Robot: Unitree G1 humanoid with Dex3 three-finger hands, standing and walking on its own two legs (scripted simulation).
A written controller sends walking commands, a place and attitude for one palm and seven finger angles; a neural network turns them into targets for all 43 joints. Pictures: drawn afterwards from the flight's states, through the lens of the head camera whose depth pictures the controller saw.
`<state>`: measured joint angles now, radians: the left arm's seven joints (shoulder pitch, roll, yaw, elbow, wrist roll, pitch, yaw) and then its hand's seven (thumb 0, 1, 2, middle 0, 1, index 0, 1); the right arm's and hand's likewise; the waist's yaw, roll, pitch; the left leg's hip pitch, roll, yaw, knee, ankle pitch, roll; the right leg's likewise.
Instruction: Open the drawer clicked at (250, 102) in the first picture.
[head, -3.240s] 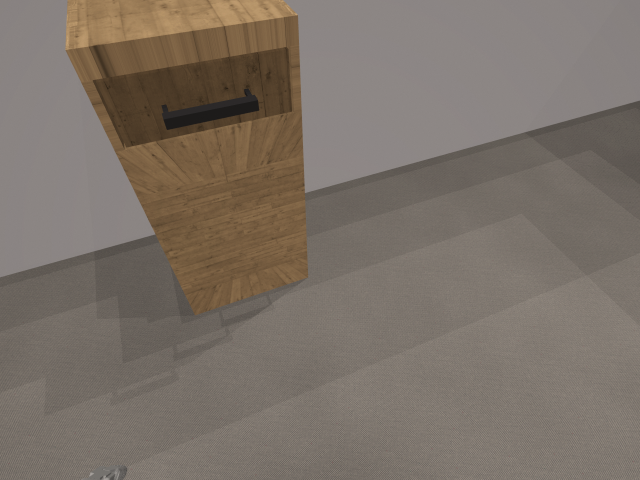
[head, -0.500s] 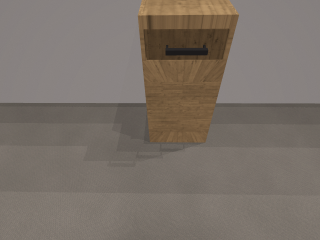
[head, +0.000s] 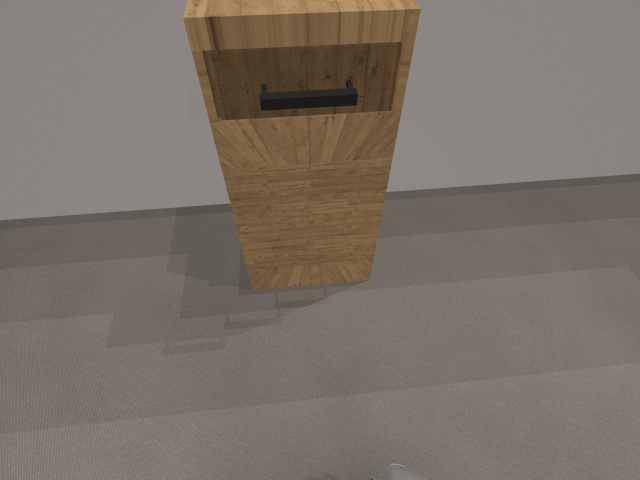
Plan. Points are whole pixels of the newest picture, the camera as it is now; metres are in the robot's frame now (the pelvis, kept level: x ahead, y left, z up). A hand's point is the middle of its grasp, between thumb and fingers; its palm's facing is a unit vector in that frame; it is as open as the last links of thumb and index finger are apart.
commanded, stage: take the last steps up to it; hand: left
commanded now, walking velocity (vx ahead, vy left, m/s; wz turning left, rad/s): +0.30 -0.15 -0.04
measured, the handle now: (307, 93) +0.81 +0.04 +0.04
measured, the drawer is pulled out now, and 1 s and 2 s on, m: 0.00 0.00 0.00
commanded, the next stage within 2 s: come to a stop and stand still in 0.62 s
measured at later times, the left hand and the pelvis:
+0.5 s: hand (237, 467) +0.17 +0.13 -0.19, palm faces +0.01 -1.00 -0.07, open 7.3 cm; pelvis +0.18 -0.03 +0.00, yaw -2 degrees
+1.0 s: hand (304, 304) +0.43 +0.04 -0.16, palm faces -0.03 -0.97 -0.22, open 7.3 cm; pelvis +0.31 -0.12 +0.00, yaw -1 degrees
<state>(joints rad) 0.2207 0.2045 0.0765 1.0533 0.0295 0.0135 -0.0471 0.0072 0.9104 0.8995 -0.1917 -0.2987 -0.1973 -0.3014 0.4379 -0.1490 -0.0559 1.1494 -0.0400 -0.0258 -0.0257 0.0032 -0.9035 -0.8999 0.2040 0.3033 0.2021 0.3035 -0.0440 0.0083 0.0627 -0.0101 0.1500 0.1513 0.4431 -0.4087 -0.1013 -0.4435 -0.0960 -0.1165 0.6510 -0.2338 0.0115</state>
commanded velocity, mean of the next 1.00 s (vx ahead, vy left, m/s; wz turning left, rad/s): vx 0.08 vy -0.03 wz -0.01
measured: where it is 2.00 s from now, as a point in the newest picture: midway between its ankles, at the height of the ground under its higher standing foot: (353, 470)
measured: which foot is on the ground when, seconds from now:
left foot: down 0.00-0.02, up 0.04-0.36, down 0.38-0.88, up 0.90-1.00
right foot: up 0.00-0.00, down 0.02-0.40, up 0.42-0.84, down 0.86-1.00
